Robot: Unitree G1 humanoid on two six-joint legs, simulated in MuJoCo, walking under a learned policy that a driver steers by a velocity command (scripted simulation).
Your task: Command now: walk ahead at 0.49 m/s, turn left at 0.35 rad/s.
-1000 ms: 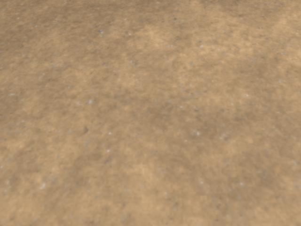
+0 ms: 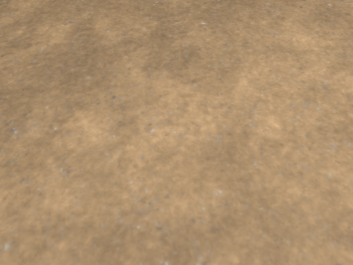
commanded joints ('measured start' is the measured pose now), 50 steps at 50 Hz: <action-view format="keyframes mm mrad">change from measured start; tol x32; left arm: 1 -30 157 40 -45 -9 -15 13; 28 -361 114 -1 -185 -16 -23 -4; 50 8 194 44 -51 -39 67 41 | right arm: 1 -102 -25 4 -92 -1 -14 19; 35 324 -29 -6 -119 -2 -3 -33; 50 -128 -49 -6 -191 -23 -22 -22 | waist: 1 14 -78 91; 12 -169 99 -406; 33 -16 71 -104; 35 -20 -397 -300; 50 -5 -158 -71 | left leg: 1 41 -6 28 -129 93 20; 9 498 -178 159 -253 -151 171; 12 1136 222 -743 -493 -366 415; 20 481 44 -246 -585 89 321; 31 601 62 -311 -420 -116 197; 37 -59 -104 -81 460 -497 36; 50 293 -161 1 -210 -100 -56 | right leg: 1 -78 -291 34 -110 307 -128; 9 16 -275 -79 518 968 -21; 11 -651 21 76 1204 -322 83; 12 -756 -34 255 1244 -305 55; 33 -222 -96 166 252 195 -15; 35 274 -408 841 126 -47 -265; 50 -198 -161 414 141 557 -126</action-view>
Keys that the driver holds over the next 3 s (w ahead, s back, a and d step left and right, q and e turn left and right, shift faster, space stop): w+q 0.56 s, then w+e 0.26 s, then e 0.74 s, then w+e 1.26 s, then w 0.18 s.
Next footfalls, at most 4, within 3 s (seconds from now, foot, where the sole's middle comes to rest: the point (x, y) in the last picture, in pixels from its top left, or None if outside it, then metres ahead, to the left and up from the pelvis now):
0.18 left None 0.29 0.13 -0.78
0.66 right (195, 240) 0.59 0.00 -0.78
1.12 left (135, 206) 0.73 0.25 -0.78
1.56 right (197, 219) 0.68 -0.01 -0.78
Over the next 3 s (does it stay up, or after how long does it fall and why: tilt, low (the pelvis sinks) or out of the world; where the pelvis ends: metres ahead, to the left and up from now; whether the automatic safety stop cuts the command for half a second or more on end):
stays up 1.19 -0.23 -0.02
